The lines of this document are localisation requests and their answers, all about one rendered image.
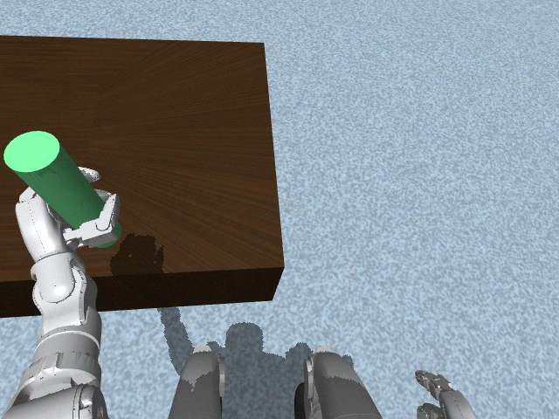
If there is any right robot hand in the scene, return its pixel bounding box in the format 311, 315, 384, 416
415, 370, 478, 419

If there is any left robot hand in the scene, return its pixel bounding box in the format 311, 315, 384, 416
15, 167, 120, 264

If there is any left robot arm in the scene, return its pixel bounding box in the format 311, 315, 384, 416
1, 252, 109, 419

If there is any can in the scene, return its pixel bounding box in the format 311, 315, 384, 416
3, 131, 121, 248

